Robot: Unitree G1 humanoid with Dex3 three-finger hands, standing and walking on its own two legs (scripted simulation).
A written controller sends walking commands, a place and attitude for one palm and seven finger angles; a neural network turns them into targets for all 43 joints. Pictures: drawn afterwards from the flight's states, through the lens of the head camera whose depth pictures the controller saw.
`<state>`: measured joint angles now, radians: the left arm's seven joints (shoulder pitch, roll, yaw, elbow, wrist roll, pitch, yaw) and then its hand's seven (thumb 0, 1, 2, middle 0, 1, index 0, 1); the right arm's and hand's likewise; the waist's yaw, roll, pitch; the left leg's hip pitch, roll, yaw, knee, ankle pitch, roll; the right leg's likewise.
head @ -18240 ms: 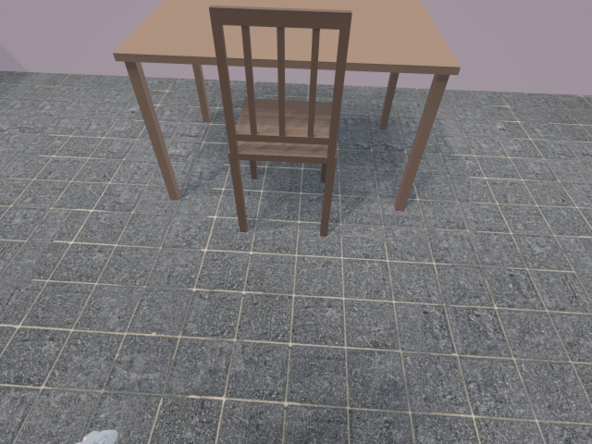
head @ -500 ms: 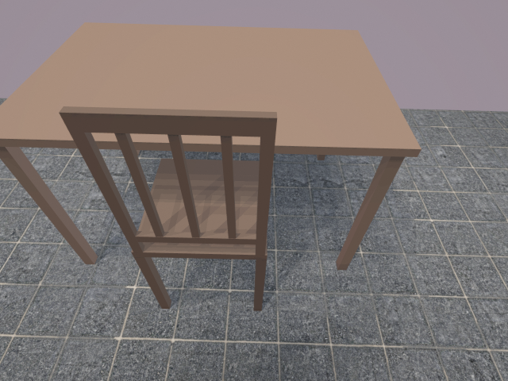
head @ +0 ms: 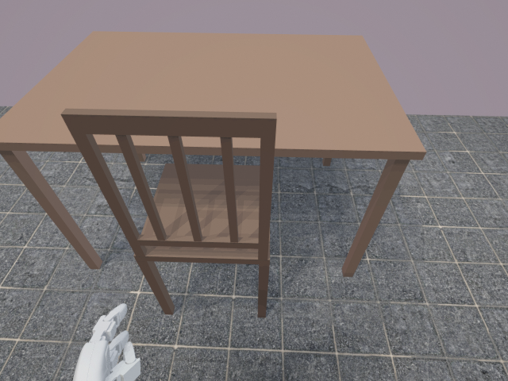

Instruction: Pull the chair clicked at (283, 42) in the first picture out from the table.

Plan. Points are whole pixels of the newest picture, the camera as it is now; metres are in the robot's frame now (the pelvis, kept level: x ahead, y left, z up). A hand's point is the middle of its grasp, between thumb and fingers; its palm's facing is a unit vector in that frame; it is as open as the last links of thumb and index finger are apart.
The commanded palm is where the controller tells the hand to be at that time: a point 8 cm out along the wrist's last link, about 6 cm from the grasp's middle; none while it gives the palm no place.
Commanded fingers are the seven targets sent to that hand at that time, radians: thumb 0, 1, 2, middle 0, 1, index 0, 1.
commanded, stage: raise the hand toward the chair's back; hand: left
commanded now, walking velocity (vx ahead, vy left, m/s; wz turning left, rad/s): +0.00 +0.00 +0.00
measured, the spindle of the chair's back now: (188, 195) +0.52 +0.17 -0.05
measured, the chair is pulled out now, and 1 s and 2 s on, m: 0.00 0.00 0.00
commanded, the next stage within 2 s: aim the fingers beside a spindle in 1.92 s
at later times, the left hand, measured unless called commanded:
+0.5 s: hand (161, 361) +0.18 +0.15 -0.05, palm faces -0.04 -1.00 -0.04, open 11.5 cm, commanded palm +0.15 +0.22 -0.04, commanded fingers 0.00 0.08 0.55 -0.12 -0.17 -0.12 -0.17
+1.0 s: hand (148, 337) +0.21 +0.18 -0.04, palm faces -0.01 -1.00 -0.04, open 15.7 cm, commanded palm +0.18 +0.24 -0.03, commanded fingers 0.00 -0.50 0.30 -0.06 -0.08 -0.06 -0.08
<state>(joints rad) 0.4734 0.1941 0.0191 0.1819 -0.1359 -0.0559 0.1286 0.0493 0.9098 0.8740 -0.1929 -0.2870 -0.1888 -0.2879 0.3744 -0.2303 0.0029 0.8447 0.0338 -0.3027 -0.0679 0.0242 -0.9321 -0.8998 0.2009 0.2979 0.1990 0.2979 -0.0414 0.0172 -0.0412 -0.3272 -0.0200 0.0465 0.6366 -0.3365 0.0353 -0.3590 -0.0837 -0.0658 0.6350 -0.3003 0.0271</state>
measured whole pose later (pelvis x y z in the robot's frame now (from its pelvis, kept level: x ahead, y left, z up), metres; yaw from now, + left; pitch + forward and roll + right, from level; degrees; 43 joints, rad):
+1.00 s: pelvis -0.01 -0.01 -0.08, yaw +0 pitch +16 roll -2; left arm 0.41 0.23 0.18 -0.01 -0.27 -0.43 -0.27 -0.01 -0.28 0.40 -0.09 -0.11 -0.08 -0.11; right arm 0.22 -0.24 -0.03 0.53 0.03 -0.23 -0.05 0.01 -0.91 -0.90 0.20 0.30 0.20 0.30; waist -0.02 0.01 -0.15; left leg -0.93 0.03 -0.01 1.20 -0.56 0.01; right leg -0.92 -0.05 -0.10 1.13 -0.49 0.00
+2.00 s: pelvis +0.00 -0.02 -0.07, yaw +0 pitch +16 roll -2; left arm 0.28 0.25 0.23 0.10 -0.29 -0.41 -0.31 -0.01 -0.50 0.30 -0.06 -0.08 -0.06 -0.08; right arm 0.23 -0.24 0.01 0.54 0.02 -0.20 -0.03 0.01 -0.91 -0.90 0.20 0.30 0.20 0.30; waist -0.02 0.03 -0.14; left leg -0.86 0.03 -0.01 1.12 -0.54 0.01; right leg -0.86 -0.05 -0.10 1.06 -0.48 0.00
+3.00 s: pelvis -0.01 -0.02 -0.09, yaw -1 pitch +21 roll -2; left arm -0.15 0.25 0.21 0.45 -0.21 -0.46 -0.24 -0.01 -0.50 0.30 -0.06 -0.08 -0.06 -0.08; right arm 0.22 -0.25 0.01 0.58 0.00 -0.13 -0.02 0.01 -0.91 -0.90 0.20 0.30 0.20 0.30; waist -0.05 0.02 -0.15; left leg -1.03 0.03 0.00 1.23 -0.56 0.01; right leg -1.05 -0.05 -0.08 1.19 -0.50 0.00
